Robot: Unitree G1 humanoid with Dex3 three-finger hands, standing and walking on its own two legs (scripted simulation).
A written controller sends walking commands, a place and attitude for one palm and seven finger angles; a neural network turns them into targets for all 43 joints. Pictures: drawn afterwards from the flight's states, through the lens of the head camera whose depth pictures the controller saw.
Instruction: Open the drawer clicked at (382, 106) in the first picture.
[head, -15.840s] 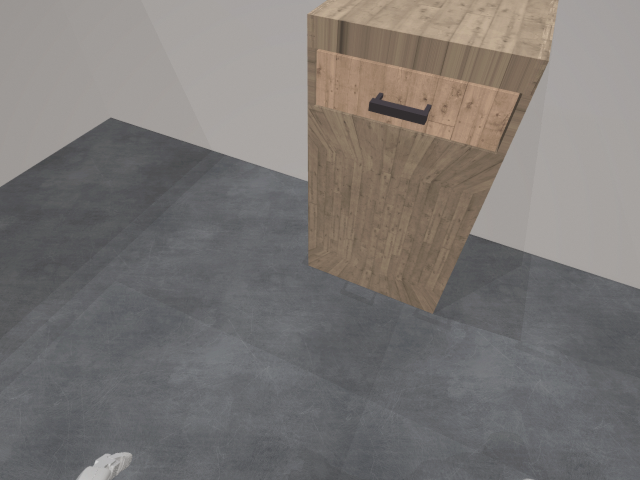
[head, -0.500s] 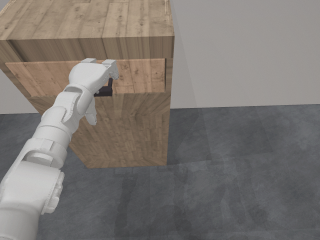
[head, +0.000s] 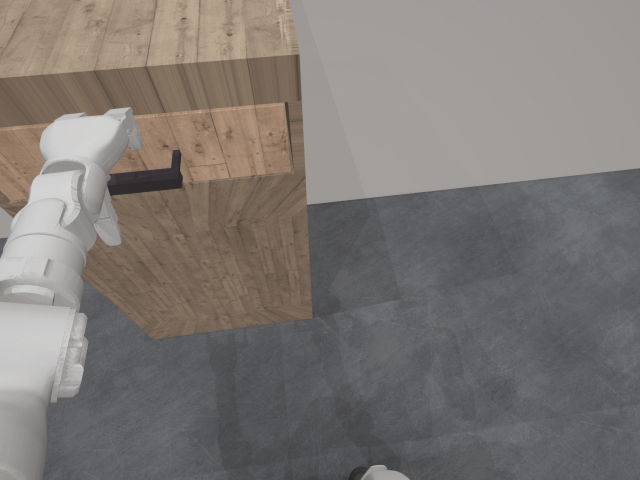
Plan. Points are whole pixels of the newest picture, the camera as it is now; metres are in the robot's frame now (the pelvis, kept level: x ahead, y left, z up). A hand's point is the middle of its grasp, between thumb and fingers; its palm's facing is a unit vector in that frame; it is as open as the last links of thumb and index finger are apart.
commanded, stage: move the hooked fingers above the handle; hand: left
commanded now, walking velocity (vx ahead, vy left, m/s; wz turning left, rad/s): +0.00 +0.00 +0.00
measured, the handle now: (135, 171) +0.55 +0.24 +0.03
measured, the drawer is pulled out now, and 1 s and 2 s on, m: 0.00 0.00 0.00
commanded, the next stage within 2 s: lower the fingers behind the handle in 0.62 s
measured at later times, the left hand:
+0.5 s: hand (121, 155) +0.51 +0.23 +0.10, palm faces -0.01 +0.01 -1.00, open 13.5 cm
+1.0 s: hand (125, 177) +0.51 +0.24 +0.06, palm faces +0.01 -0.03 -1.00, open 13.6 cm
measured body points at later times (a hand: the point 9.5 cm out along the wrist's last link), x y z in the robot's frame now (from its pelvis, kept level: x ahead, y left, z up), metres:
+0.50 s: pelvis +0.00 +0.01 +0.00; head +0.08 +0.00 +0.44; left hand +0.51 +0.22 +0.15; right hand +0.04 -0.25 -0.14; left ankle -0.01 +0.10 -0.72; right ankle +0.02 -0.11 -0.72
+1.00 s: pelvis +0.01 +0.01 -0.01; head +0.11 +0.01 +0.43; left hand +0.51 +0.24 +0.11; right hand -0.01 -0.28 -0.13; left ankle -0.01 +0.10 -0.72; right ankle +0.02 -0.11 -0.72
